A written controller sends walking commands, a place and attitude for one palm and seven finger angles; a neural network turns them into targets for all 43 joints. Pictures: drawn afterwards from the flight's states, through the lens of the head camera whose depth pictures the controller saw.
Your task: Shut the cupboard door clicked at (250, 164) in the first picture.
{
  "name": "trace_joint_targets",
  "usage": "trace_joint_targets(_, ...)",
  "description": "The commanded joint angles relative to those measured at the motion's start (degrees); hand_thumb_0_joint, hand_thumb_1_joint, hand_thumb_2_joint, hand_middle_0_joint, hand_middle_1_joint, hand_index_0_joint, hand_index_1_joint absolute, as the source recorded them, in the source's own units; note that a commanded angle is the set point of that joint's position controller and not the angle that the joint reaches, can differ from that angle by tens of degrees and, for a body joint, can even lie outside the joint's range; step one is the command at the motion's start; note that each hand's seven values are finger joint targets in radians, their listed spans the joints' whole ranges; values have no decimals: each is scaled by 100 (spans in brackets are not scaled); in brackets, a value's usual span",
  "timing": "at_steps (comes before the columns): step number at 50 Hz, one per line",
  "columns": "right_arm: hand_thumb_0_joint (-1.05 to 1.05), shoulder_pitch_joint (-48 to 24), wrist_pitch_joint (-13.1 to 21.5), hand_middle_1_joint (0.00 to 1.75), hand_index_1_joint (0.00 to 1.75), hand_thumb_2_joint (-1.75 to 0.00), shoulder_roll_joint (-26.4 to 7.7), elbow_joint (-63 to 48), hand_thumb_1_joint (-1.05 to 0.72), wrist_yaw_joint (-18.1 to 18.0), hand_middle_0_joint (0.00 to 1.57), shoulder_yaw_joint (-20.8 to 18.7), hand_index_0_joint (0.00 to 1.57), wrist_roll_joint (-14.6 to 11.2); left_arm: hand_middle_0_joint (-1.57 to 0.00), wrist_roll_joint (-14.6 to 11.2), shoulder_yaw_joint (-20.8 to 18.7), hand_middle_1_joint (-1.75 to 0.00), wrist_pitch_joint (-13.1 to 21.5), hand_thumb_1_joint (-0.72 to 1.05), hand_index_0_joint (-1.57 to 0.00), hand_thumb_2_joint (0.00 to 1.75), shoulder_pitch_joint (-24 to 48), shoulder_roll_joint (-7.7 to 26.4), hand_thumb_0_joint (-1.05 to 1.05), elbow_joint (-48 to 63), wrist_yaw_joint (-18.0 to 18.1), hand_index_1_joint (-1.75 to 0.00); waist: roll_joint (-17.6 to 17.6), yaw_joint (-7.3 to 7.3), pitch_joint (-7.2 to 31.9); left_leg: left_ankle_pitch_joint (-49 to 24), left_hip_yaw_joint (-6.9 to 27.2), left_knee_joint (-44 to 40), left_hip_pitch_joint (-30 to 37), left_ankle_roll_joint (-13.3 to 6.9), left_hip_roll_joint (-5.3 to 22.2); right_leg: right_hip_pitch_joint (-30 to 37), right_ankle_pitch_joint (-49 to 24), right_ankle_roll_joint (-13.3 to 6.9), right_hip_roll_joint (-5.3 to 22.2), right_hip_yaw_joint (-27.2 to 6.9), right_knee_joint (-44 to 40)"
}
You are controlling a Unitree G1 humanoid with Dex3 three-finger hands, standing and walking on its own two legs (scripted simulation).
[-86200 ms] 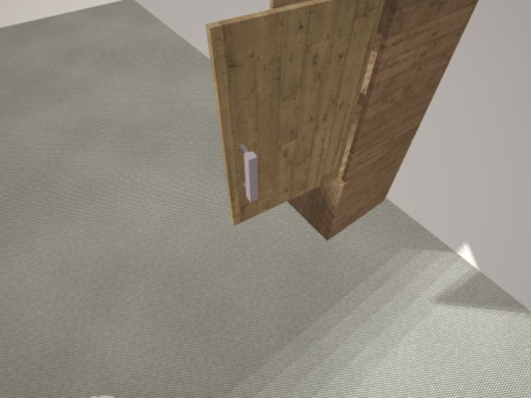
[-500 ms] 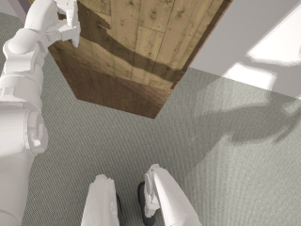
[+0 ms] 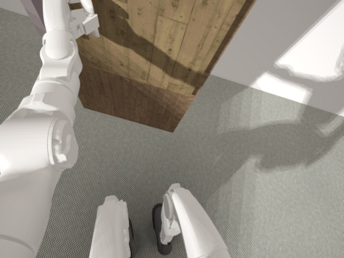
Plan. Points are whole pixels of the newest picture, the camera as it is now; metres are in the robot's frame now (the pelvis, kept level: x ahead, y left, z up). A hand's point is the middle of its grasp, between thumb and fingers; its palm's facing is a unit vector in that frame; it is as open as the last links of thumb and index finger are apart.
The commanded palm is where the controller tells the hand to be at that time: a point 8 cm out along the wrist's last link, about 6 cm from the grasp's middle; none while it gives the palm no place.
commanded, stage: pull the fist back off the door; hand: left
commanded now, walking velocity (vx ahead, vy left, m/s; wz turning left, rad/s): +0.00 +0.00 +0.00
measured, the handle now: out of the picture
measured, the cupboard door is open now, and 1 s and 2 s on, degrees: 0 0 0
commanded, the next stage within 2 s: draw the hand back to the body in 0.64 s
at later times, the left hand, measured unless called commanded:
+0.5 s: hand (104, 33) +0.57 +0.07 +0.07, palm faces -0.07 -1.00 -0.03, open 3.1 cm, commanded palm +0.53 +0.11 +0.08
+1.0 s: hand (79, 49) +0.48 +0.10 +0.13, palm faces -0.05 -0.99 -0.09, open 3.1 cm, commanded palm +0.44 +0.16 +0.14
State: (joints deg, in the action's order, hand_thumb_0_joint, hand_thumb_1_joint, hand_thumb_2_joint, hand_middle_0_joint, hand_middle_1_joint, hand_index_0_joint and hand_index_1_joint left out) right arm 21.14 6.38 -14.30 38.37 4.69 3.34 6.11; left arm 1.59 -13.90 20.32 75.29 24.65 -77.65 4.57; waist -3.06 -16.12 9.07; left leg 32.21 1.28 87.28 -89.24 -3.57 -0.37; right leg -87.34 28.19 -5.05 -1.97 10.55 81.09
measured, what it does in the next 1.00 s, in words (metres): rises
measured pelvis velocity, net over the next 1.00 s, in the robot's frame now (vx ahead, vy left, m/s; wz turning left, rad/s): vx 0.06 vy -0.01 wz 0.01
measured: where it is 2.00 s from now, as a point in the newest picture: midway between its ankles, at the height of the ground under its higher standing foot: (145, 244)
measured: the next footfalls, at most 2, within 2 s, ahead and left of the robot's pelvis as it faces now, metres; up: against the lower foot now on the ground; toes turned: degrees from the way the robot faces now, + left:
none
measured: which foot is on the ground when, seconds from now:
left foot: down 0.00-1.00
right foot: down 0.00-1.00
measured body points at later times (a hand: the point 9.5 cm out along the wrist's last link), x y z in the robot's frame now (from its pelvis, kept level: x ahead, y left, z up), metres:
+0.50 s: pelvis +0.02 +0.00 +0.03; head +0.20 +0.01 +0.45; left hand +0.56 +0.12 +0.07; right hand -0.01 -0.25 -0.08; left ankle +0.05 +0.08 -0.56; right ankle +0.08 -0.08 -0.56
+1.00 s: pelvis +0.06 -0.01 +0.08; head +0.17 -0.03 +0.52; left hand +0.48 +0.16 +0.13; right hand +0.14 -0.26 -0.05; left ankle +0.05 +0.08 -0.56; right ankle +0.08 -0.08 -0.56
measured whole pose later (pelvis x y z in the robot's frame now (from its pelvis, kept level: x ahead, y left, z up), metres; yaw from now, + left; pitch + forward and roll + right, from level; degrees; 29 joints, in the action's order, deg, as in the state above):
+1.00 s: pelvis +0.06 -0.01 +0.08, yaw +1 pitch +23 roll +0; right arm 17.5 -5.1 -14.0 30.7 4.2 -0.8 -0.8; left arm -5.7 -8.2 25.7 28.3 11.3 -40.8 -3.5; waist -3.3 -4.7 9.6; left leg 31.4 -3.4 66.8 -58.8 -2.8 -0.9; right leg -60.8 28.6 -4.8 -3.2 3.8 66.0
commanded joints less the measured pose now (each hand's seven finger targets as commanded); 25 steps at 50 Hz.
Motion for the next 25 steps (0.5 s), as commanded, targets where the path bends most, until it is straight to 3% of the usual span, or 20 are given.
trace_joint_targets(1,0,1610,-146,30,30,-90,-1292,74,-90,153,20,-502,20,-3,-130,683,345,-150,933,90,-130,90,3998,696,0,1409,134,-150,-1652,-751,3514,-666,1033,-1210,3362,190,187,1030,-318,273,-62,-899,-1101)
trace_joint_targets(4,0,1539,-217,30,30,-90,-1305,-5,-90,165,20,-480,20,-111,-130,487,445,-150,737,90,-130,90,3598,491,0,1007,-138,-150,-1381,-726,3220,-134,990,-1409,3008,149,158,1337,-100,271,-73,-955,-1272)
trace_joint_targets(5,0,1567,-218,30,30,-90,-1326,-37,-90,144,20,-468,20,-120,-130,355,315,-150,689,90,-130,90,3584,587,0,1021,-215,-150,-1367,-692,3264,-107,1007,-1455,2997,132,163,1411,-93,269,-70,-964,-1275)
trace_joint_targets(8,0,1529,-236,30,30,-90,-1303,-162,-90,93,20,-427,20,-191,-130,-16,6,-150,532,90,-130,90,3143,739,0,1008,-382,-150,-1135,-481,3365,-208,824,-1474,2678,120,113,1935,-66,270,-77,-1072,-1399)
trace_joint_targets(11,0,1536,-258,30,30,-90,-1261,-251,-90,74,20,-418,20,-220,-130,-247,-295,-150,645,90,-130,90,2510,846,0,1205,-490,-150,-925,-238,3418,-611,669,-1476,2609,121,109,2343,-251,267,-84,-1145,-1465)
trace_joint_targets(14,0,1504,-332,30,30,-90,-1188,-300,-90,100,20,-451,20,-238,-130,-188,-238,-150,845,90,-130,90,1877,677,0,1365,-506,-150,-645,-138,3170,-823,555,-1488,2509,101,124,2540,-402,286,-85,-1173,-1513)
trace_joint_targets(17,0,1467,-426,30,30,-90,-1182,-327,-90,133,20,-512,20,-247,-130,-107,-240,-150,1031,90,-130,90,1351,581,0,1567,-455,-150,-728,28,3186,-1102,549,-1545,2829,130,131,2477,-656,285,-91,-1078,-1439)
trace_joint_targets(19,0,1415,-510,30,30,-90,-1155,-380,-90,142,20,-549,20,-267,-130,-129,-179,-150,1044,90,-130,90,1012,378,0,1630,-411,-150,-570,72,3112,-1225,492,-1598,2859,134,115,2634,-821,302,-87,-1070,-1472)
trace_joint_targets(21,0,1355,-564,30,30,-90,-1135,-433,-90,148,20,-580,20,-291,-130,-186,-260,-150,1081,90,-130,90,734,325,0,1782,-363,-150,-565,202,3174,-1416,436,-1635,2991,154,93,2772,-1043,311,-82,-1065,-1462)
trace_joint_targets(22,0,1328,-599,30,30,-90,-1136,-445,-90,140,20,-603,20,-298,-130,-217,-348,-150,1126,90,-130,90,695,404,0,1963,-338,-150,-493,228,3256,-1534,431,-1646,3057,154,94,2903,-1194,316,-75,-1071,-1459)
trace_joint_targets(24,0,1254,-643,30,30,-90,-1090,-514,-90,141,20,-643,20,-314,-130,-251,-276,-150,1228,90,-130,90,550,254,0,2267,-307,-150,-358,276,3347,-1664,353,-1653,3095,147,59,3168,-1453,339,-69,-1129,-1489)
trace_joint_targets(25,0,1229,-644,30,30,-90,-1072,-547,-90,136,20,-655,20,-303,-130,-269,-254,-150,1357,90,-130,90,570,222,0,2644,-292,-150,-531,339,3610,-1928,363,-1656,3353,158,58,3228,-1708,332,-59,-1114,-1415)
